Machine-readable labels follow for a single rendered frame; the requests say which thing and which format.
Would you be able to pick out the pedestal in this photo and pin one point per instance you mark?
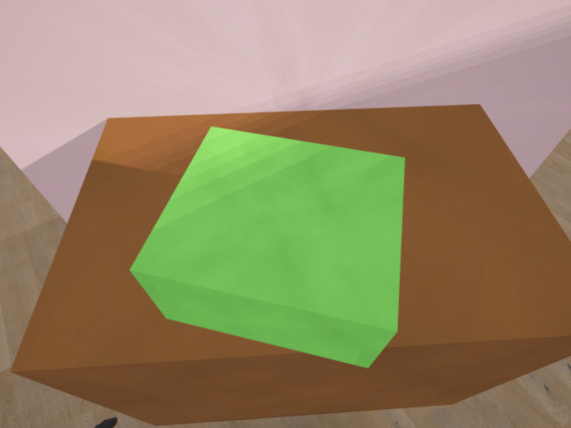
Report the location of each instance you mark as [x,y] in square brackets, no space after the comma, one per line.
[485,278]

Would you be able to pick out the carton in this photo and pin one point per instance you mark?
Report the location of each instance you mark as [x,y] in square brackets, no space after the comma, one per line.
[281,241]

